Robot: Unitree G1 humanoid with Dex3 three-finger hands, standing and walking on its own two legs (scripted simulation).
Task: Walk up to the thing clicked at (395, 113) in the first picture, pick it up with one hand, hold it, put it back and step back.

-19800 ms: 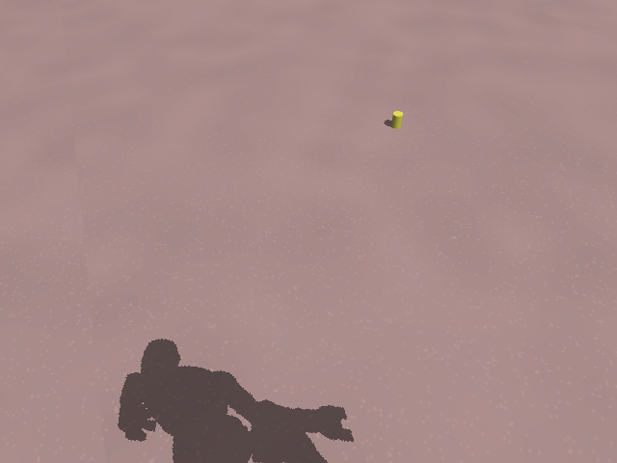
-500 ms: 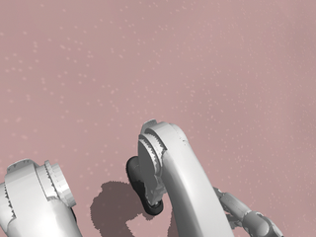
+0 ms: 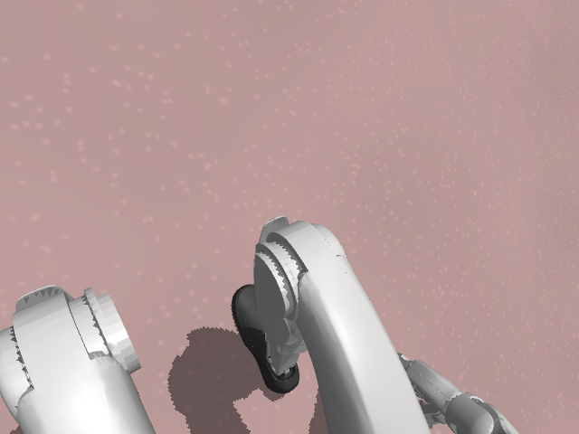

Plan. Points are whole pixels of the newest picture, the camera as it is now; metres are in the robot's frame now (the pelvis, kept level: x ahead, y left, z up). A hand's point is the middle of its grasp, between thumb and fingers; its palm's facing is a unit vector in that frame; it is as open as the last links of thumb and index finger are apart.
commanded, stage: close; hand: left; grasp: from above
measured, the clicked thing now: out of the picture +0.43 +0.37 -0.27
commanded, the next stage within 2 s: settle in 0.66 s
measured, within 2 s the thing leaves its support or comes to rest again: leaves its support in 1.02 s
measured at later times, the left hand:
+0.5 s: hand out of the picture +0.42 +0.36 -0.25, palm faces -0.42 -0.19 -0.89, open 7.9 cm
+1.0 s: hand out of the picture +0.42 +0.36 -0.24, palm faces -0.41 -0.17 -0.89, open 6.6 cm
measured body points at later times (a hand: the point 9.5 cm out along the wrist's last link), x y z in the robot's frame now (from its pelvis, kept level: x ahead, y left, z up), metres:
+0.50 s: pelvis +0.00 +0.00 +0.00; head +0.27 +0.14 +0.33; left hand +0.44 +0.36 -0.20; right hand +0.08 -0.25 -0.06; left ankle +0.06 +0.13 -0.27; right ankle +0.11 -0.12 -0.27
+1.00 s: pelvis +0.00 +0.00 +0.00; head +0.27 +0.14 +0.33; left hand +0.44 +0.36 -0.19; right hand +0.08 -0.25 -0.06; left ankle +0.06 +0.13 -0.27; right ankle +0.11 -0.12 -0.27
